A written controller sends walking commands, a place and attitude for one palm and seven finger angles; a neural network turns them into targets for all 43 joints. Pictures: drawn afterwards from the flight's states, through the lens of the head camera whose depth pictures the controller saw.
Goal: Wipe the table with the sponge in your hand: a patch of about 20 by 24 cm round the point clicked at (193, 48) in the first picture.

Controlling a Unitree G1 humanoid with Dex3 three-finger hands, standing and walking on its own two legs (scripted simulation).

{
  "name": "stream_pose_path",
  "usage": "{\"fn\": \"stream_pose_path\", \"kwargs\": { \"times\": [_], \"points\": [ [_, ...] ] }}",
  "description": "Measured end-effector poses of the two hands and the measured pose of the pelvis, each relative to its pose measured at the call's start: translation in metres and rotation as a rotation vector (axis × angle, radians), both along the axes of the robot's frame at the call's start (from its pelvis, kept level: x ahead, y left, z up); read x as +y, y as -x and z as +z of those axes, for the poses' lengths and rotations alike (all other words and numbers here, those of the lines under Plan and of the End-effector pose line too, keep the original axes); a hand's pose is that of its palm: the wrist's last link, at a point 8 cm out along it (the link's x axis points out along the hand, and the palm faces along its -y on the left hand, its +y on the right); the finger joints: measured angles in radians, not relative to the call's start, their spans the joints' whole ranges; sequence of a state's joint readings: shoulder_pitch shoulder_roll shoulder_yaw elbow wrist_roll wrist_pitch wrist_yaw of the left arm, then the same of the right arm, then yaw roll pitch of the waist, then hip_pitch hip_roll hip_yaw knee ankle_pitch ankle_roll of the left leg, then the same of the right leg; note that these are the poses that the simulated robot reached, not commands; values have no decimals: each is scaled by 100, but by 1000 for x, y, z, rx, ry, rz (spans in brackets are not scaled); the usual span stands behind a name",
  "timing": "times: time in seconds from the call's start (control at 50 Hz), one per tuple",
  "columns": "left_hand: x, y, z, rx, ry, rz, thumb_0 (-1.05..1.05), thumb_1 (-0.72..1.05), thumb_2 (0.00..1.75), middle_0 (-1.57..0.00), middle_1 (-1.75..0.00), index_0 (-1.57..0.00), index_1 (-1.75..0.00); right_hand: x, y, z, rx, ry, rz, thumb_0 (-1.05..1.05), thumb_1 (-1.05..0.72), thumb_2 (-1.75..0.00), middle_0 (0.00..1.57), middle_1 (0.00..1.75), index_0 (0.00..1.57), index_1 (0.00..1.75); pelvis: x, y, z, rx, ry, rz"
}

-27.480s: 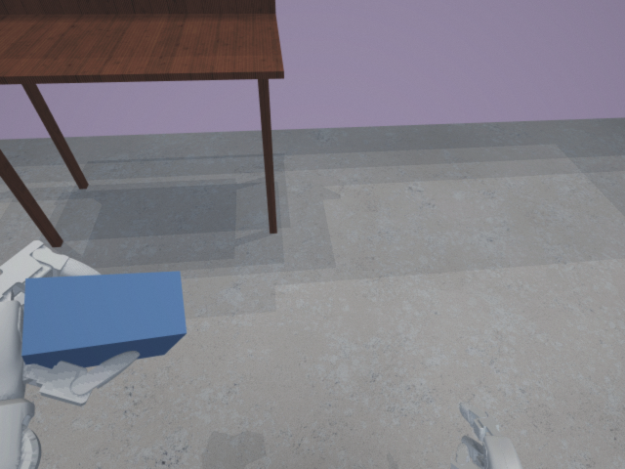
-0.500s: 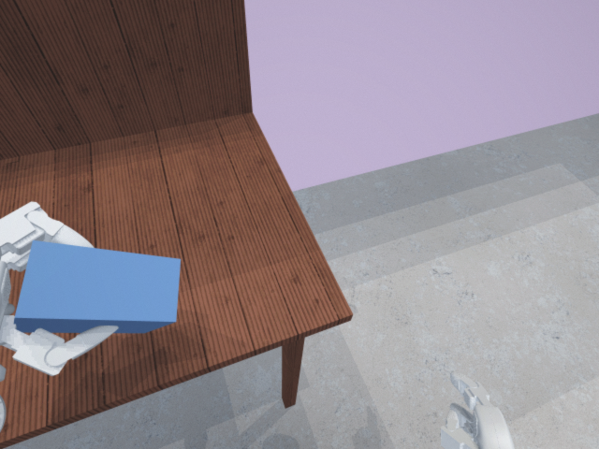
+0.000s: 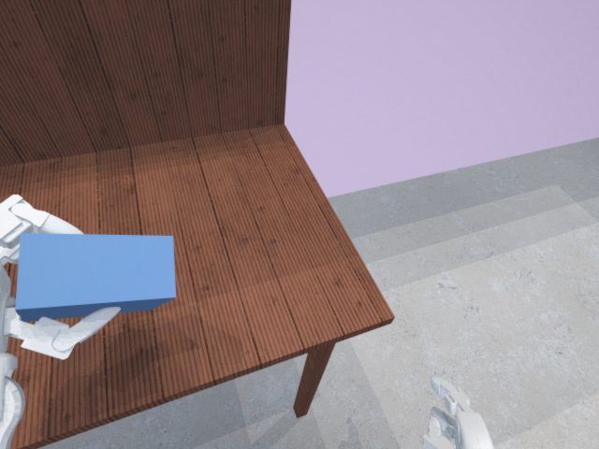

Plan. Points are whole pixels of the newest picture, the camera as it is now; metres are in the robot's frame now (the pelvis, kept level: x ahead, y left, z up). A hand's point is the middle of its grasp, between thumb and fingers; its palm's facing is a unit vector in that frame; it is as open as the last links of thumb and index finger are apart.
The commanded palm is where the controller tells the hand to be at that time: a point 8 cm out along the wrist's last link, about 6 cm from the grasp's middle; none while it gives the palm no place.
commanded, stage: come to a stop and stand still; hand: left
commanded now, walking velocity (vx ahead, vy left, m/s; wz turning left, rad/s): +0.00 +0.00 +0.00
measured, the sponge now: (120, 277) +0.24 +0.22 +0.14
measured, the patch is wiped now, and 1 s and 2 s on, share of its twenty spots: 0.00 0.00 0.00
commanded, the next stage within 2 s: look again from close up in 0.36 s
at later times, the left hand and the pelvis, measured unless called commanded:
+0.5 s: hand (51, 281) +0.22 +0.27 +0.16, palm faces +0.40 -0.85 -0.36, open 10.1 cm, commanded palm +0.16 +0.30 +0.18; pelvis +0.01 +0.02 +0.00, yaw +1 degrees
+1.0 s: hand (63, 270) +0.23 +0.26 +0.17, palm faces +0.39 -0.80 -0.47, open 10.1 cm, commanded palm +0.16 +0.28 +0.18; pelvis +0.00 +0.00 +0.00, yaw +1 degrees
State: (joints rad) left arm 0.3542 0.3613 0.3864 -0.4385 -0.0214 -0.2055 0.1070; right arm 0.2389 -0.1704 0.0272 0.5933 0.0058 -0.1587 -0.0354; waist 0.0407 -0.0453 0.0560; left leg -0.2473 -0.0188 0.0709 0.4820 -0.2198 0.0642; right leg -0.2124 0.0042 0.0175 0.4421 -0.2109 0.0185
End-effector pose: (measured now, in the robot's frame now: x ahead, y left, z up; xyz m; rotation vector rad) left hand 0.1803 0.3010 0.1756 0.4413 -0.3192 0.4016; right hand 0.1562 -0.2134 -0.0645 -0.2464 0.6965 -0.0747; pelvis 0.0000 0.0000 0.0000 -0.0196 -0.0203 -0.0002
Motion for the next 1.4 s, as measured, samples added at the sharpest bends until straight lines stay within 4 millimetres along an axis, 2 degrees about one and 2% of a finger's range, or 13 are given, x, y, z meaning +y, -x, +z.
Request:
{"fn": "stream_pose_path", "kwargs": {
  "times": [0.1, 0.22, 0.38, 0.68, 0.94, 0.98, 1.02, 1.06, 1.1, 1.18, 1.22, 1.3, 1.4],
  "points": [
    [1, -4, -6, 14, 22, -40, -1, -51, 105, -72, -134, -75, -134, 24, -16, 6, -39, -26, 32, 1, -90, -89, 21, 30, 20, 30, 11, -5, 1, 2, 7, 1],
    [9, -6, -7, 35, 2, -61, -1, -51, 105, -72, -134, -75, -134, 34, -29, 12, -61, -18, 46, 1, -90, -89, 21, 30, 20, 30, 19, -7, 0, 1, 9, 4],
    [17, -1, -2, 18, -6, -37, -1, -51, 105, -72, -134, -75, -134, 27, -28, 10, -39, 5, 39, 1, -90, -89, 21, 30, 20, 30, 23, -7, 1, -1, 10, 8],
    [0, 0, -5, 58, -1, -44, -1, -51, 105, -72, -134, -75, -134, 3, -8, 3, 1, 9, -22, 1, -90, -89, 21, 30, 20, 30, 11, -4, 2, 2, 10, 10],
    [-10, -1, -8, 90, 15, -36, -1, -51, 105, -72, -134, -75, -134, -12, -10, 4, -7, 12, -39, 1, -90, -89, 21, 30, 20, 30, 3, -6, 3, 8, 9, 5],
    [-7, -5, -1, 82, -58, -40, -1, -51, 105, -72, -134, -75, -134, -12, -12, 4, -7, 28, -15, 1, -90, -89, 21, 30, 20, 30, 1, -5, 3, 12, 12, 10],
    [10, -14, 14, 6, -146, -29, -1, -51, 105, -72, -134, -75, -133, -9, -12, 1, 14, 36, 30, 1, -90, -89, 20, 30, 20, 30, -2, 0, 1, 23, 9, 15],
    [22, -20, 18, -27, -110, 9, -1, -51, 105, -72, -134, -75, -133, -7, -13, 0, 8, 9, 33, 1, -90, -89, 21, 30, 20, 30, -2, 2, 1, 22, 5, 3],
    [18, -20, 15, -23, -75, 10, -2, -51, 105, -72, -134, -75, -134, -6, -13, 1, -15, -16, 23, 1, -90, -89, 21, 30, 20, 30, 1, 1, 0, 21, 1, -5],
    [-9, -13, -1, 40, -32, -87, -2, -51, 105, -72, -135, -75, -134, -4, -12, 1, -34, -31, -5, 1, -90, -89, 21, 30, 20, 30, 6, -4, 0, 22, -1, -13],
    [-15, -9, -9, 72, -18, -124, -1, -51, 105, -72, -135, -75, -134, -3, -12, 1, -23, -21, -12, 1, -90, -89, 21, 30, 20, 30, 7, -7, 0, 22, -1, -8],
    [-5, -8, -15, 83, -17, -103, -1, -51, 105, -72, -134, -75, -133, 0, -13, 0, 10, 9, -5, 1, -90, -89, 21, 30, 20, 30, 6, -11, 0, 22, 1, 7],
    [11, -12, -8, 19, -4, -30, -1, -51, 105, -72, -134, -75, -133, 6, -23, 3, 9, 24, 24, 1, -90, -89, 21, 30, 20, 30, 8, -14, 1, 19, 3, 16]
  ]
}}
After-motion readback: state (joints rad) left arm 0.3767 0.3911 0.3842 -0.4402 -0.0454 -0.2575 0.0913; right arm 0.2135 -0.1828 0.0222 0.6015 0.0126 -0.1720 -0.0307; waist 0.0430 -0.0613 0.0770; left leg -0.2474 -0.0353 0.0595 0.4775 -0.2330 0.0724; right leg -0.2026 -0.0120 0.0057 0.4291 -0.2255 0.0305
